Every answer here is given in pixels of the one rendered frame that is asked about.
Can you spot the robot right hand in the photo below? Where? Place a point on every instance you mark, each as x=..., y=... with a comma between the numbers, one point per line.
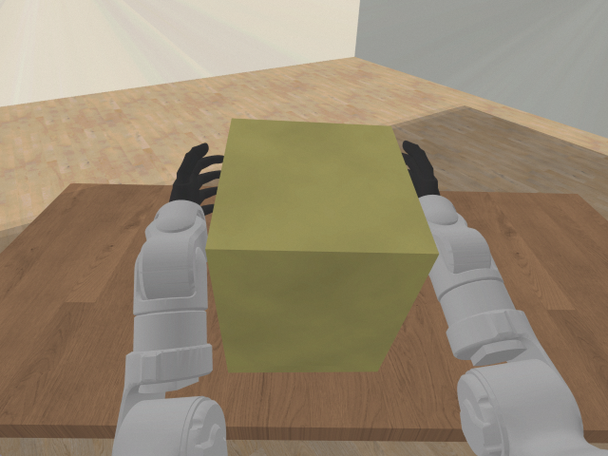
x=421, y=171

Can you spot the table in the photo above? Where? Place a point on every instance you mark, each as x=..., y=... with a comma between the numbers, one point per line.
x=67, y=324

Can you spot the left robot forearm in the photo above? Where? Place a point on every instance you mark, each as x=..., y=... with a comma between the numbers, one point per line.
x=170, y=349

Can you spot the carton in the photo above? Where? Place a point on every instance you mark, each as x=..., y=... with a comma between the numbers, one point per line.
x=317, y=248

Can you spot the right robot upper arm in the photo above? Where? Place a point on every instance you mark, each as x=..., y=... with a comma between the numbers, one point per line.
x=520, y=409

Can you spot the left robot upper arm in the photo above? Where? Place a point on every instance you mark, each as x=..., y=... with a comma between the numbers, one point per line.
x=186, y=426

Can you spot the right robot forearm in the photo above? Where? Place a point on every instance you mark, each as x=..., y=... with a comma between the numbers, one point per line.
x=483, y=324

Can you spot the robot left hand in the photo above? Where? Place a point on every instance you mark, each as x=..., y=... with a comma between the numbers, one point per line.
x=189, y=180

